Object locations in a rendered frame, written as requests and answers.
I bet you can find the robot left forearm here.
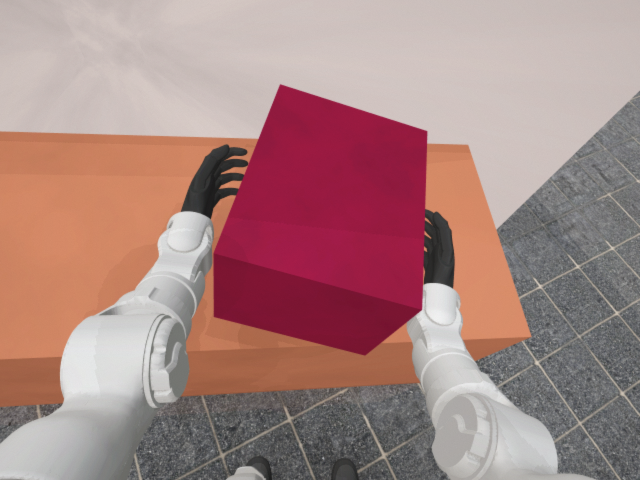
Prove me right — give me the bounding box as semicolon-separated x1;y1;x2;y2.
60;211;214;397

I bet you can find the right robot foot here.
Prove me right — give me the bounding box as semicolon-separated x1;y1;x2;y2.
331;458;359;480

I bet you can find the robot left upper arm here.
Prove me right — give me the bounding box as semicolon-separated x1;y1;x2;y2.
0;314;189;480

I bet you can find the pedestal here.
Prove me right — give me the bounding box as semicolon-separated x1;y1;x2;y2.
0;131;532;407

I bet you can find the robot right upper arm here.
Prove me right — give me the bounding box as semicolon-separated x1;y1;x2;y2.
432;393;597;480

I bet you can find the carton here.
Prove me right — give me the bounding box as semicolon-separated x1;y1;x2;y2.
213;84;427;355

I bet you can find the robot right forearm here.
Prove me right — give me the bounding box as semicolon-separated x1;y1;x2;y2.
407;283;558;470

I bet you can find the right robot hand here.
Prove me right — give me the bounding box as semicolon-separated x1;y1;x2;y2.
424;209;455;288

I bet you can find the left robot hand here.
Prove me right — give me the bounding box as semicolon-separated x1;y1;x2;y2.
181;144;248;219

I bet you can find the left robot shin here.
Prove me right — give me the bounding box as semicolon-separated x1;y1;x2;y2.
234;466;264;478

